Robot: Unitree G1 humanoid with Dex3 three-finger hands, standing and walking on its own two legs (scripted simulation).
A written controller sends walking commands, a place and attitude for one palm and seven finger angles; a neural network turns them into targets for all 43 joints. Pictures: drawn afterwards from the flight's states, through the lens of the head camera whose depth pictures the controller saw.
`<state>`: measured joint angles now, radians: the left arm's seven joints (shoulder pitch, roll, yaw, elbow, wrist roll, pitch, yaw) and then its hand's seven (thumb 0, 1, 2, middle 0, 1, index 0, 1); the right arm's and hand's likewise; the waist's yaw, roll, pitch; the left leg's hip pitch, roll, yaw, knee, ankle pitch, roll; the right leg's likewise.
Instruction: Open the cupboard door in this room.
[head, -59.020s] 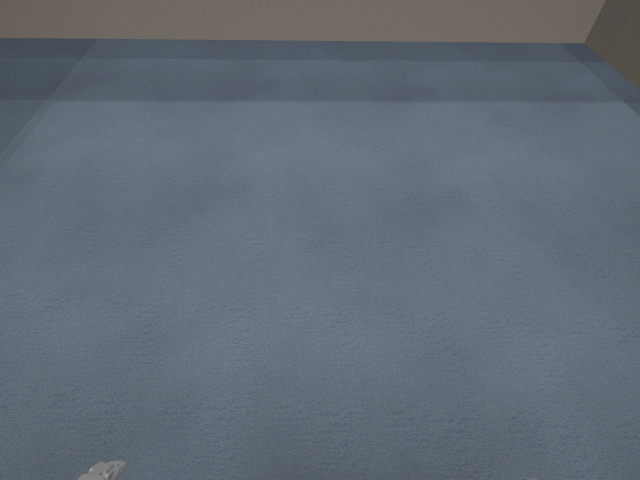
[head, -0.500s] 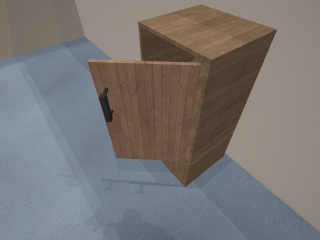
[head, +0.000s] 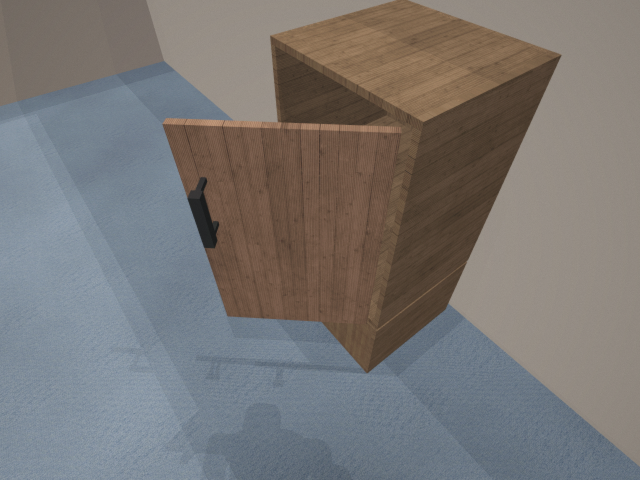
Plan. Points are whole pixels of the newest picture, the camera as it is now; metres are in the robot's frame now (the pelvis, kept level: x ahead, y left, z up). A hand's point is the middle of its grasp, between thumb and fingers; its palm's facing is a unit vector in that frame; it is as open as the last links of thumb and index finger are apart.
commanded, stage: look again from close up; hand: left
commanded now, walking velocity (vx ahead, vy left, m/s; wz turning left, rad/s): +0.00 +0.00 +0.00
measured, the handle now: (206, 213) +0.56 +0.25 -0.03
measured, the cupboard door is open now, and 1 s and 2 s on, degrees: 48 48 48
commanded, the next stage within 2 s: raise the hand with hooked fingers in 0.02 s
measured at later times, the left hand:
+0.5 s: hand (197, 437) +0.18 +0.17 -0.05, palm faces -0.04 -1.00 +0.01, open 8.3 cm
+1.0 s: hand (146, 409) +0.21 +0.25 -0.05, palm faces +0.01 -1.00 -0.05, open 11.4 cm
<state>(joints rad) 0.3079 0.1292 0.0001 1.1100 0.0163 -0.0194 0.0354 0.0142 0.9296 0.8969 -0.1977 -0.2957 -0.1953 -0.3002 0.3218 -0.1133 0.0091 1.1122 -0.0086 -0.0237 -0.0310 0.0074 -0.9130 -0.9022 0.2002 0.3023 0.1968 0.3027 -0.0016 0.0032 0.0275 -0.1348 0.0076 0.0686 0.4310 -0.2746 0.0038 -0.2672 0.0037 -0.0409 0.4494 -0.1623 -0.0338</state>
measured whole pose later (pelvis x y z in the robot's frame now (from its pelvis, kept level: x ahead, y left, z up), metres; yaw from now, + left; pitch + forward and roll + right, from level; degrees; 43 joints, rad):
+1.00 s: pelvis +0.00 +0.02 -0.09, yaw +3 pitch +17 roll -2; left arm 0.36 0.28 0.28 0.02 -0.33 -0.36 -0.39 0.00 0.08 0.54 -0.26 -0.83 -0.25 -0.83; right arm 0.26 -0.21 0.02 0.55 0.03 -0.21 -0.04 0.02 -0.90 -0.90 0.21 0.30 0.20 0.30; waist -0.01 0.02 -0.13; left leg -0.87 0.01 0.00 1.18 -0.60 0.03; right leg -0.95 -0.03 -0.10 1.09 -0.44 -0.01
